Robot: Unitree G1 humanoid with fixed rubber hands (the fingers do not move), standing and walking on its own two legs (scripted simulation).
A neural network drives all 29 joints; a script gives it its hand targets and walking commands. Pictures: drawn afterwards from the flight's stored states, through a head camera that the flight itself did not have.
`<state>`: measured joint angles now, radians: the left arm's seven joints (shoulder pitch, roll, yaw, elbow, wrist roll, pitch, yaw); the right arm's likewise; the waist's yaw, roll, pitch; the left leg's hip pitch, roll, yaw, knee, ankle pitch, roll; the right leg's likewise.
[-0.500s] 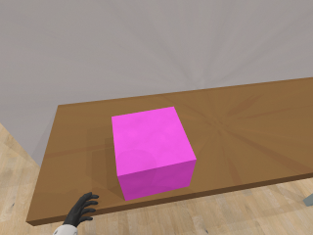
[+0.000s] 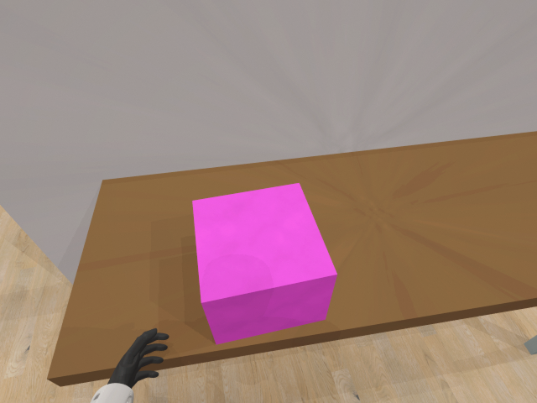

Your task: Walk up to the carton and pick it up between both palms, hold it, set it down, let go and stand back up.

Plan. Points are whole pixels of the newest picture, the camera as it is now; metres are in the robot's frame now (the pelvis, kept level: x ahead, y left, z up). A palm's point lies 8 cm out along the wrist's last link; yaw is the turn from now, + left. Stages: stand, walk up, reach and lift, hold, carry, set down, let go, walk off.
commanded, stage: stand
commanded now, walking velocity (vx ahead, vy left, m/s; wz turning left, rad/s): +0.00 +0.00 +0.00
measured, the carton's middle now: (259, 260) +0.39 +0.03 -0.07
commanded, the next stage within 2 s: none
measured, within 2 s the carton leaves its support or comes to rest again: neither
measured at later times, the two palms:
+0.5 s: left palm (124, 379) +0.19 +0.24 -0.07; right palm out of the picture +0.06 -0.30 -0.12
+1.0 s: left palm (123, 378) +0.19 +0.24 -0.07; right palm out of the picture +0.07 -0.30 -0.12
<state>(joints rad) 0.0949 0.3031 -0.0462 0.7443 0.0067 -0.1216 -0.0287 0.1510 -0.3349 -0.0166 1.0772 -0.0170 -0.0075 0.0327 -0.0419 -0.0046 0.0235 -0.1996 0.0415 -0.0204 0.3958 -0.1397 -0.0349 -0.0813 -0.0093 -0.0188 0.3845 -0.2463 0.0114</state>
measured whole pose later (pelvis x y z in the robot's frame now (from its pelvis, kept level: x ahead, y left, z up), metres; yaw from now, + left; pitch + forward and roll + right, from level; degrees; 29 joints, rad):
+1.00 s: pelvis +0.01 -0.01 +0.00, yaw +1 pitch -3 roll +0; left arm 0.07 0.31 -0.03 0.78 0.00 -0.12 -0.02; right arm 0.14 -0.34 -0.02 1.10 -0.02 0.00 0.03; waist -0.03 0.01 0.03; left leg -0.18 0.05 -0.04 0.36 -0.13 -0.05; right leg -0.05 0.00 -0.03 0.35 -0.25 0.00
